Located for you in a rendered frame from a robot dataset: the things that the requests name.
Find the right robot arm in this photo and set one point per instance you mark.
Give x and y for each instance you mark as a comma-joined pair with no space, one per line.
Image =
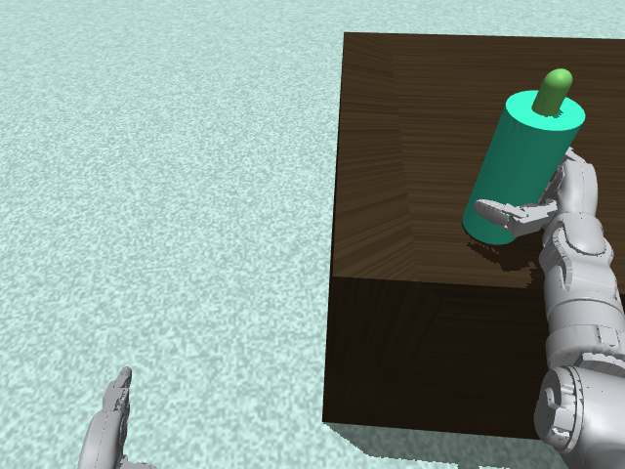
581,406

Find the left robot hand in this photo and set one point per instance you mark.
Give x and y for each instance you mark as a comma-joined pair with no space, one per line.
107,431

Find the right robot hand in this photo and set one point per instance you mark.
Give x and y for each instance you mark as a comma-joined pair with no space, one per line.
573,189

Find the bottle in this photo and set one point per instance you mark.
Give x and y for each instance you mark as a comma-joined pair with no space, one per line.
533,134

